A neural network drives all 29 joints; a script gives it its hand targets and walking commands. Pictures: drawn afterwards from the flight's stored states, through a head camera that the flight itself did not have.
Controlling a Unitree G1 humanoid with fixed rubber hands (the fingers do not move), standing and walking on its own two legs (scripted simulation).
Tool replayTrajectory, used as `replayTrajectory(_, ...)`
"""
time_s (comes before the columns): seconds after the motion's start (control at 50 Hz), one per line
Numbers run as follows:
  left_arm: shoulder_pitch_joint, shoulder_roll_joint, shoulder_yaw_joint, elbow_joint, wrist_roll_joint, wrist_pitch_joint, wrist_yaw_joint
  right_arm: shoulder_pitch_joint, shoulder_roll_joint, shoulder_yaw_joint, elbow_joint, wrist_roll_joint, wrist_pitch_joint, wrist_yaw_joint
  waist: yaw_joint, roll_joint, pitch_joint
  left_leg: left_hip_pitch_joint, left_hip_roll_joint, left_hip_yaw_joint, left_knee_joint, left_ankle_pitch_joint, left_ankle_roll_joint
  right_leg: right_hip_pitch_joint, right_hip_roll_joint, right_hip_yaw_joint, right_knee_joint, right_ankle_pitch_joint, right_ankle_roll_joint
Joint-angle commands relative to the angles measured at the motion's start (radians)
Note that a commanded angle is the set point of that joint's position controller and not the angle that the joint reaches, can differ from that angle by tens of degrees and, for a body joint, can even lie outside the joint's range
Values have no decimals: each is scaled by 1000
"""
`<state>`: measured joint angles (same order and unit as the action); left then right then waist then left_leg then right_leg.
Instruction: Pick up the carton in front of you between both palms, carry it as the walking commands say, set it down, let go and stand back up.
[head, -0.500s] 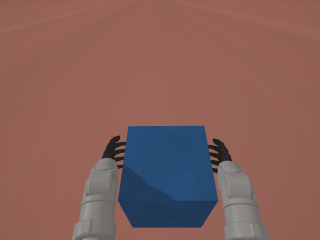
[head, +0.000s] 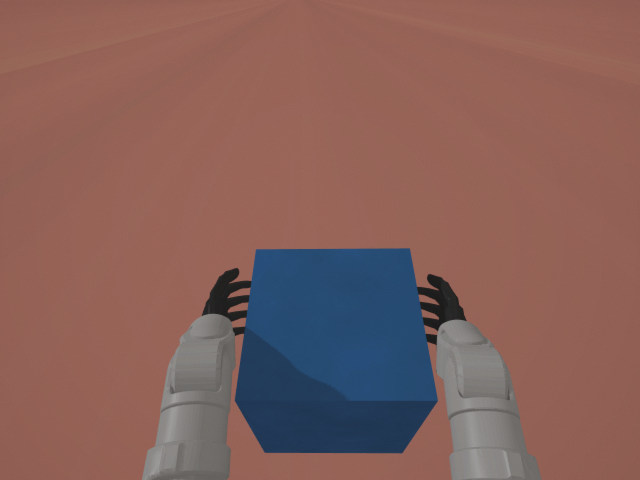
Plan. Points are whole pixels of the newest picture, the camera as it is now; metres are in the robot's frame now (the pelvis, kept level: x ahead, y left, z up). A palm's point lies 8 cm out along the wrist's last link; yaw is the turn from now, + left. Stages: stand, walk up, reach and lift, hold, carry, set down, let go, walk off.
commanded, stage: carry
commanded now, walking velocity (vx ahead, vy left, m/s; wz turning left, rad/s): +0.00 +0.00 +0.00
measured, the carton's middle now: (332, 356) +0.29 +0.00 -0.04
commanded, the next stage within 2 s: hold in 0.68 s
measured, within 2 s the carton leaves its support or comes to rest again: neither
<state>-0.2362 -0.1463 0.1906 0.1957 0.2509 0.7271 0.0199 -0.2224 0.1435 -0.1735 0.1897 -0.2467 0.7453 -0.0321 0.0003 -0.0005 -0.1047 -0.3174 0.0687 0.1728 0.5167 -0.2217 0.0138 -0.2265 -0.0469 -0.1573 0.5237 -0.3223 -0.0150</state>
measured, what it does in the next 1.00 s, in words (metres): stands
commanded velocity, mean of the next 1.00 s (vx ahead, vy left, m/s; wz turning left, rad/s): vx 0.00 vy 0.00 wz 0.00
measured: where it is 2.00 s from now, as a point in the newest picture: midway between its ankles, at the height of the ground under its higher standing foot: outside the picture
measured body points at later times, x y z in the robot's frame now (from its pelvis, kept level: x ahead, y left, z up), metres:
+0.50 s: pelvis -0.02 -0.01 +0.00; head -0.04 -0.01 +0.45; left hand +0.29 +0.14 +0.04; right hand +0.28 -0.16 +0.03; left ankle +0.03 +0.11 -0.73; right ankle -0.03 -0.10 -0.73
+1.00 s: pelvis -0.03 +0.00 +0.01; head -0.07 +0.01 +0.46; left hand +0.29 +0.13 +0.05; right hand +0.25 -0.18 +0.04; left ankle +0.03 +0.12 -0.73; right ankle -0.03 -0.10 -0.73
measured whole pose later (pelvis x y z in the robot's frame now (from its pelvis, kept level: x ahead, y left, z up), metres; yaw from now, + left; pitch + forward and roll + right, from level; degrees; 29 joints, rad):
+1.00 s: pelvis -0.03 +0.00 +0.01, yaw -5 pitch -8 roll +0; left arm -0.27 -0.15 0.22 0.24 0.30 0.72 0.01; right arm -0.26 0.15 -0.21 0.26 -0.27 0.72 -0.01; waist 0.00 -0.02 0.04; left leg -0.10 0.01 0.00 0.39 -0.15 -0.01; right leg -0.05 0.02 -0.01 0.41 -0.23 -0.02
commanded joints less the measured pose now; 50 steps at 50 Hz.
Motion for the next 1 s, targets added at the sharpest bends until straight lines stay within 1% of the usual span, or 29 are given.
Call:
replayTrajectory(0.0, -426, -900, -543, -31, -245, -25, -233, -483, 902, 543, -76, 256, -46, 231, 0, 0, -220, 128, 103, -114, -60, 187, 7, 12, -115, 108, -93, 196, -10)
replayTrajectory(0.18, -430, -904, -543, -32, -246, -25, -235, -486, 907, 542, -76, 256, -45, 232, 0, 0, -220, 122, 102, -115, -64, 170, 4, -3, -115, 113, -99, 183, -14)
replayTrajectory(0.66, -426, -904, -544, -38, -247, -24, -238, -481, 911, 545, -80, 259, -43, 234, -1, -1, -228, 116, 101, -113, -61, 169, -3, -10, -114, 118, -99, 197, -20)
replayTrajectory(0.68, -345, -940, -524, -56, -253, -23, -247, -407, 951, 520, -56, 255, -46, 245, 13, -72, -131, 331, -157, -232, -85, 331, 14, 49, 92, 261, -172, 446, -15)
replayTrajectory(0.7, -359, -910, -522, -82, -242, -36, -243, -420, 919, 517, -77, 231, -63, 239, -3, -56, -174, 378, -147, -256, -97, 306, 18, 106, 70, 280, -167, 459, -13)
replayTrajectory(0.72, -395, -915, -536, -98, -232, -36, -247, -423, 928, 507, -77, 219, -68, 239, -8, -37, -165, 362, -155, -258, -107, 322, 14, 118, 83, 279, -173, 446, -8)
replayTrajectory(0.74, -398, -914, -529, -78, -234, -37, -245, -443, 927, 502, -72, 221, -73, 237, -11, -34, -159, 393, -157, -259, -106, 340, 14, 110, 86, 284, -178, 451, -6)
replayTrajectory(0.76, -385, -899, -524, -86, -234, -39, -245, -427, 913, 494, -65, 220, -76, 234, -11, -34, -148, 380, -159, -261, -110, 350, 9, 148, 92, 283, -180, 464, -7)
replayTrajectory(0.78, -412, -885, -521, -97, -227, -43, -253, -411, 900, 472, -44, 204, -80, 228, -16, -52, -136, 302, -164, -259, -120, 300, -2, 216, 98, 275, -190, 413, -10)
replayTrajectory(0.8, -421, -894, -529, -72, -233, -43, -255, -436, 906, 477, -48, 205, -81, 228, -22, -34, -131, 313, -168, -253, -126, 272, -4, 200, 92, 273, -193, 405, -3)
replayTrajectory(0.82, -413, -901, -525, -56, -234, -44, -253, -455, 911, 485, -44, 215, -81, 230, -21, -28, -126, 345, -169, -251, -131, 254, -2, 175, 92, 272, -197, 389, 2)
replayTrajectory(0.86, -411, -900, -503, -32, -213, -43, -248, -481, 914, 488, -32, 226, -78, 239, 3, -22, -110, 336, -170, -248, -141, 210, -1, 173, 94, 270, -201, 326, 5)
replayTrajectory(0.88, -413, -902, -491, -16, -205, -43, -248, -496, 916, 488, -23, 229, -76, 246, 11, -23, -96, 328, -168, -248, -145, 185, 2, 166, 93, 270, -204, 292, 6)
replayTrajectory(0.94, -425, -915, -469, 24, -190, -42, -253, -528, 925, 479, 6, 230, -73, 263, 19, -24, -67, 332, -160, -246, -151, 137, 6, 126, 94, 267, -212, 207, 2)
replayTrajectory(0.98, -446, -927, -463, 45, -188, -41, -262, -545, 932, 467, 25, 227, -73, 271, 15, -20, -58, 332, -155, -247, -154, 111, 5, 110, 96, 263, -215, 165, -1)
